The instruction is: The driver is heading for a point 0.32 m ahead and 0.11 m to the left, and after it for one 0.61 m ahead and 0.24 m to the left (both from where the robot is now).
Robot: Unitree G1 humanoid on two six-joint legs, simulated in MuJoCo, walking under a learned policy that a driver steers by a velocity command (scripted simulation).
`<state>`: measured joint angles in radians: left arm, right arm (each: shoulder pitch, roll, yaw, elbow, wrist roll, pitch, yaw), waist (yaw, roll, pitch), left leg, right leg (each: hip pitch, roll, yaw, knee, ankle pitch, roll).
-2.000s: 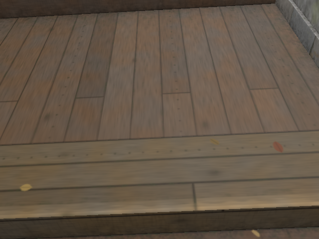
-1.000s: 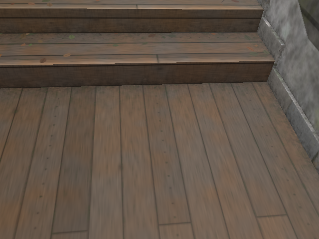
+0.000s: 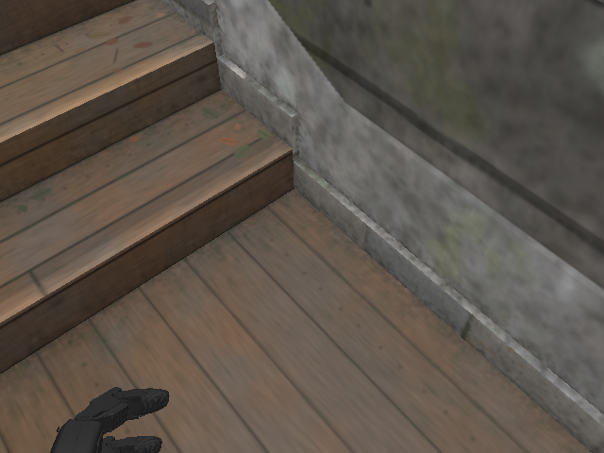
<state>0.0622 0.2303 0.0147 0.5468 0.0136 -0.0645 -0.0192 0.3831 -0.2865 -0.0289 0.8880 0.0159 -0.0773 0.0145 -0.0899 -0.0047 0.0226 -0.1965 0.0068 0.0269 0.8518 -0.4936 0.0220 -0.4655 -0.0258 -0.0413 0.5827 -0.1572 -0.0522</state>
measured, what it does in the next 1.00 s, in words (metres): walks ahead, turning left: left foot, then right foot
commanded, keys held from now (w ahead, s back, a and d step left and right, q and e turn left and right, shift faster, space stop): w+q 0.22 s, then q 0.78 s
